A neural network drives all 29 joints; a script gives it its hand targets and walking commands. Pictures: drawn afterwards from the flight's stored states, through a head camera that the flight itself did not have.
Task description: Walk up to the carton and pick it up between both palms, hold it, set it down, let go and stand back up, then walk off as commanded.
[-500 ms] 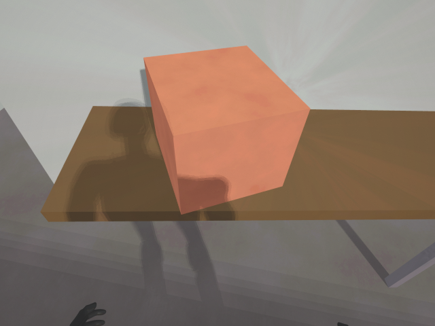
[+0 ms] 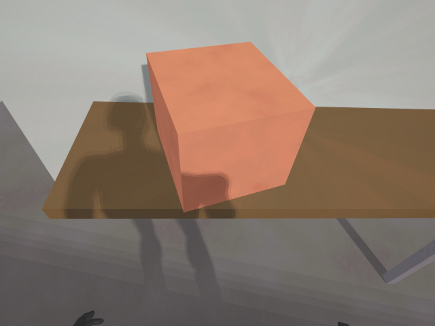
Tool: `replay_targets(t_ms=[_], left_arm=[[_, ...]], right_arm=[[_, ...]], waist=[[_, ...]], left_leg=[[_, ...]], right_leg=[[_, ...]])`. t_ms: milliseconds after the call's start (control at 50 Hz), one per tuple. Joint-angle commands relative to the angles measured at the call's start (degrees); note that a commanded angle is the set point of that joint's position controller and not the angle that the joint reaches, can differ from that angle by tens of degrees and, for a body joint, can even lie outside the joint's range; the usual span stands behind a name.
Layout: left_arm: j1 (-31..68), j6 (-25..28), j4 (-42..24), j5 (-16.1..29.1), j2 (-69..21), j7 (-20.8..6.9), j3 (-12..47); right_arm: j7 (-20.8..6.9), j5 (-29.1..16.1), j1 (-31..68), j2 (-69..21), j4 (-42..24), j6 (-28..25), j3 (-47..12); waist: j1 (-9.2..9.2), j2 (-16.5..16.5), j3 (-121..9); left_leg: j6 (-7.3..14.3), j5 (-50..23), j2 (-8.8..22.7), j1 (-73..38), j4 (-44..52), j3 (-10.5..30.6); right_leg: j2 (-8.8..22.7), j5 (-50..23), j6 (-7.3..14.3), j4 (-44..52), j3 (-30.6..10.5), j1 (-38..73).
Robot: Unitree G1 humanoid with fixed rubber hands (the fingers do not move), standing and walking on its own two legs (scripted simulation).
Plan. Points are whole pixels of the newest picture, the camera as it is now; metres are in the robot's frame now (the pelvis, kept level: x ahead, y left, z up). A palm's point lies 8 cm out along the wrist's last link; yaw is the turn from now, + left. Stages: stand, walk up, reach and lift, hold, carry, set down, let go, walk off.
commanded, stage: stand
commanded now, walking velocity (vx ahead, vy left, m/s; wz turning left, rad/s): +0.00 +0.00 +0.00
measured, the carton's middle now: (219, 122) +0.56 +0.01 +0.05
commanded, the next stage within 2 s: none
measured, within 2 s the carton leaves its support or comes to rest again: neither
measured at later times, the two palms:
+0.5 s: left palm out of the picture +0.10 +0.26 -0.11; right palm out of the picture +0.10 -0.27 -0.11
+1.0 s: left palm out of the picture +0.10 +0.26 -0.10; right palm out of the picture +0.10 -0.27 -0.11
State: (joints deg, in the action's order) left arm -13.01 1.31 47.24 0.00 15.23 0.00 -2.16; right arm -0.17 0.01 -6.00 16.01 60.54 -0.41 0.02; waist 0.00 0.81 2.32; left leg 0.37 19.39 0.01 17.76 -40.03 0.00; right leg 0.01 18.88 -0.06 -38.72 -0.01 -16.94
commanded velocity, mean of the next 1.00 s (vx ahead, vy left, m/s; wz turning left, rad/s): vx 0.00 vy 0.00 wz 0.00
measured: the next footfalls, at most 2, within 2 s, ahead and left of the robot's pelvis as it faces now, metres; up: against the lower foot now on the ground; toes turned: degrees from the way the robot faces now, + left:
none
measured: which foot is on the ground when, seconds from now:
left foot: down 0.00-1.00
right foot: down 0.00-1.00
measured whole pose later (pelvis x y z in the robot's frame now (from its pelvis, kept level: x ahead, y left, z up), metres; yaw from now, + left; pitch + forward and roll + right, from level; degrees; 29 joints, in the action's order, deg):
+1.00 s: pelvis +0.01 +0.00 +0.01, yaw +0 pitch -3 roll +0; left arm -13.0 1.5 48.4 0.0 15.3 0.0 -2.2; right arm -0.4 0.0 -4.2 16.0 63.0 -0.4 0.0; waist 0.0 0.8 2.5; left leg 0.4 16.8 0.0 13.4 -33.6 0.0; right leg 0.0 16.5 -0.1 -32.7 0.0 -12.8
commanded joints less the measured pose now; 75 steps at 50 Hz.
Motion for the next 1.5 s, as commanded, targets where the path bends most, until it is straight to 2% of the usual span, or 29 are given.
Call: replay_targets(t_ms=[0, 20, 40, 100, 140, 180, 240, 300, 340, 480, 560, 580, 680, 760, 800, 880, 940, 1020, 1060, 1100, 1120, 1220, 1280, 1320, 1340, 1380, 1420, 1440, 1480], left_arm=[[4.2, 2.1, 1.8, -0.9, 14.0, 0.9, -2.3], [4.6, 2.0, 1.9, -1.1, 14.7, 1.0, -2.2], [4.7, 2.1, 1.7, -1.0, 14.5, 1.0, -2.5], [4.7, 2.4, 1.2, -0.6, 14.4, 1.1, -2.5], [5.4, 2.2, 0.9, -0.8, 14.3, 1.2, -2.2], [5.7, 2.1, 1.6, -0.7, 14.1, 1.4, -2.2], [5.4, 2.3, 1.3, -0.6, 13.8, 1.1, -2.4], [4.5, 2.2, 1.8, -0.7, 14.0, 1.2, -2.3], [5.4, 2.2, 1.8, -0.8, 14.1, 1.1, -2.2], [5.7, 2.1, 1.9, -0.7, 15.2, 1.1, -2.5], [4.9, 2.2, 1.9, -0.7, 14.0, 0.9, -2.3], [4.9, 2.2, 1.9, -0.4, 14.7, 1.0, -2.5], [4.8, 2.0, 2.4, -0.4, 14.1, 1.3, -2.0], [4.8, 2.1, 2.3, -0.8, 13.8, 1.3, -2.1], [4.8, 2.1, 2.1, -0.9, 14.6, 1.4, -2.3], [4.9, 2.1, 2.6, -0.6, 14.3, 1.3, -2.3], [5.3, 1.9, 2.8, -0.6, 14.4, 1.1, -2.1], [4.5, 1.6, 2.5, -0.5, 14.7, 1.3, -2.2], [5.0, 2.0, 2.6, -0.5, 14.2, 1.3, -2.2], [5.1, 1.9, 2.7, -0.8, 13.9, 1.0, -2.0], [3.6, 1.8, 3.0, -0.5, 13.1, 1.1, -1.6], [5.4, 2.0, 2.8, -0.4, 13.5, 1.1, -1.6], [6.3, 2.0, 2.4, -0.7, 14.0, 1.5, -2.0], [5.6, 2.1, 2.4, -0.5, 13.6, 1.3, -2.0], [4.9, 1.8, 2.8, -0.5, 14.9, 1.2, -2.0], [6.1, 1.8, 2.7, -0.8, 14.8, 1.3, -2.4], [4.8, 1.9, 3.0, -0.6, 14.6, 1.2, -2.0], [5.3, 1.8, 3.2, -0.5, 13.9, 1.2, -1.9], [4.6, 2.0, 3.0, -0.6, 13.3, 1.1, -1.8]], right_arm=[[0.5, 0.7, 5.1, 14.3, -3.5, -2.3, 3.0], [0.5, 0.6, 5.6, 14.4, -3.7, -2.0, 2.9], [0.3, 0.6, 4.8, 14.7, -3.1, -2.0, 3.2], [0.2, 0.4, 5.4, 14.5, -2.6, -2.1, 2.9], [0.1, 0.2, 6.4, 14.6, -3.2, -1.9, 3.0], [0.2, 0.4, 5.5, 13.5, -2.6, -1.9, 2.6], [0.3, 0.7, 6.5, 14.1, -2.7, -2.1, 2.6], [0.3, 0.4, 7.6, 14.5, -2.7, -2.1, 2.7], [0.4, 0.5, 7.1, 14.7, -2.4, -2.0, 2.9], [0.3, 0.7, 6.8, 13.9, -1.6, -1.7, 2.5], [0.3, 0.5, 6.9, 13.9, -1.7, -2.0, 2.5], [0.2, 0.5, 7.8, 13.9, -2.0, -2.1, 2.7], [0.0, 0.2, 6.3, 14.7, -1.7, -1.9, 2.9], [0.1, 0.3, 6.2, 14.0, -1.3, -1.8, 2.7], [0.2, 0.3, 6.9, 14.6, -1.4, -1.7, 2.8], [0.3, 0.2, 7.2, 14.7, -1.2, -1.9, 2.7], [0.1, 0.6, 7.6, 15.2, -1.5, -1.8, 2.9], [0.4, 0.4, 7.8, 14.6, -1.3, -1.8, 2.8], [0.3, 0.4, 7.0, 14.4, -1.2, -1.8, 2.7], [0.2, 0.4, 7.4, 14.7, -1.6, -1.8, 2.8], [0.1, 0.4, 8.1, 14.6, -1.6, -1.8, 2.8], [0.1, 0.4, 7.5, 14.6, -1.3, -1.9, 2.6], [-0.1, 0.4, 7.2, 14.0, -1.3, -1.8, 2.7], [0.0, 0.5, 8.0, 14.7, -1.0, -2.0, 2.5], [-0.1, 0.5, 7.4, 14.9, -0.7, -1.8, 2.8], [0.0, 0.7, 7.4, 15.0, -1.3, -1.9, 2.7], [-0.1, 0.2, 7.6, 13.8, -1.1, -2.0, 2.4], [-0.2, 0.3, 6.6, 14.0, -0.7, -1.8, 2.4], [0.0, 0.4, 5.9, 14.2, -0.5, -1.9, 2.4]], waist=[[0.15, -1.0, 1.1], [0.48, -1.7, 1.8], [0.55, 0.4, 0.8], [0.25, -1.0, 0.0], [0.44, 0.5, 0.5], [1.14, 0.1, 2.2], [0.22, -2.4, 0.5], [0.12, 0.6, -0.1], [0.61, -2.1, 0.4], [0.57, 0.6, 2.1], [-0.05, -2.2, 1.0], [0.03, 0.3, 0.9], [0.93, -1.9, 1.3], [0.45, -1.6, 2.6], [0.11, 0.5, 1.3], [0.40, -2.2, -0.2], [0.41, -0.4, 1.4], [0.14, -2.7, 1.3], [-0.20, -0.1, 1.6], [0.81, -0.6, 1.8], [-0.68, -0.2, 1.5], [0.49, -1.7, 1.8], [1.02, 0.4, 2.4], [-0.18, -2.8, 2.0], [-0.10, -0.7, 0.9], [0.36, -1.9, 2.5], [0.06, 1.0, 3.2], [0.95, 0.1, 1.3], [0.26, -2.2, 1.0]], left_leg=[[3.7, -6.8, 6.1, -2.0, 15.4, 8.6], [3.6, -6.8, 5.8, -2.3, 14.7, 8.0], [3.4, -6.9, 5.6, -2.3, 14.2, 7.8], [3.3, -8.6, 5.8, -2.8, 14.4, 7.7], [3.0, -6.5, 5.4, -3.2, 14.5, 6.8], [3.5, -7.1, 5.3, -3.1, 15.5, 7.4], [3.7, -9.4, 6.1, -4.1, 16.6, 7.8], [3.3, -10.8, 6.1, -3.8, 16.2, 7.9], [3.0, -9.3, 5.9, -4.5, 17.2, 7.3], [3.1, -7.8, 5.8, -3.8, 18.1, 7.8], [3.1, -9.8, 6.0, -4.4, 18.3, 7.8], [2.8, -9.7, 6.2, -4.6, 18.1, 7.2], [2.9, -11.2, 6.0, -5.8, 18.5, 7.6], [2.4, -8.7, 5.5, -5.4, 19.0, 6.5], [2.6, -10.4, 6.0, -5.3, 18.6, 7.2], [2.7, -10.3, 6.7, -6.6, 19.2, 7.3], [2.4, -11.5, 6.4, -5.7, 19.7, 7.5], [2.7, -9.5, 6.7, -5.6, 20.4, 7.5], [2.4, -10.8, 6.3, -5.4, 19.9, 7.7], [2.5, -10.0, 5.8, -5.7, 20.4, 6.8], [2.6, -9.9, 6.4, -5.8, 20.4, 7.8], [2.9, -10.0, 6.4, -6.4, 20.4, 7.5], [2.5, -8.6, 6.4, -5.4, 20.9, 7.5], [2.5, -12.5, 7.0, -5.8, 20.9, 7.7], [2.2, -9.2, 6.3, -6.1, 21.5, 7.3], [2.2, -10.7, 6.5, -5.7, 21.3, 7.1], [2.5, -8.8, 6.2, -6.2, 20.8, 7.3], [2.6, -8.6, 6.3, -7.0, 20.5, 7.1], [2.3, -10.6, 6.3, -7.3, 20.9, 6.8]], right_leg=[[5.9, -7.0, 3.3, 14.8, -7.4, 2.1], [5.8, -7.3, 3.4, 14.6, -8.1, 0.7], [6.2, -7.6, 3.5, 15.2, -8.2, 1.8], [6.3, -9.8, 3.4, 14.7, -8.1, 2.4], [6.9, -6.7, 3.4, 16.3, -8.6, 0.9], [7.0, -7.0, 3.5, 17.6, -9.7, 0.8], [6.2, -9.4, 3.3, 15.9, -7.4, 3.1], [6.7, -11.6, 3.2, 16.1, -7.4, 4.2], [6.3, -9.5, 2.7, 16.5, -7.0, 3.7], [6.5, -6.9, 3.2, 18.2, -7.6, 3.1], [6.5, -10.0, 3.0, 17.6, -7.7, 4.4], [6.6, -10.8, 3.1, 17.4, -7.7, 4.3], [6.9, -11.9, 3.0, 17.8, -7.7, 4.0], [7.1, -8.6, 2.9, 18.9, -8.3, 3.1], [7.0, -11.4, 2.8, 18.5, -7.5, 4.7], [6.5, -12.8, 2.6, 18.3, -7.1, 5.5], [6.6, -13.2, 2.5, 17.6, -6.7, 5.3], [6.6, -10.9, 2.9, 18.7, -7.0, 5.5], [6.6, -11.3, 2.8, 19.2, -7.5, 5.4], [6.5, -11.1, 2.4, 19.2, -6.6, 5.9], [6.5, -11.1, 2.5, 18.6, -6.5, 5.5], [7.0, -11.4, 2.8, 20.1, -7.9, 4.9], [6.7, -10.5, 2.8, 19.7, -7.4, 5.2], [6.6, -12.7, 2.6, 18.9, -6.7, 5.8], [6.7, -10.2, 2.7, 20.0, -6.9, 6.7], [7.2, -11.5, 2.8, 19.4, -7.4, 5.9], [6.9, -9.5, 2.7, 20.6, -7.4, 4.2], [6.9, -8.1, 2.5, 20.7, -7.6, 5.1], [7.3, -9.6, 2.6, 20.6, -8.0, 5.4]])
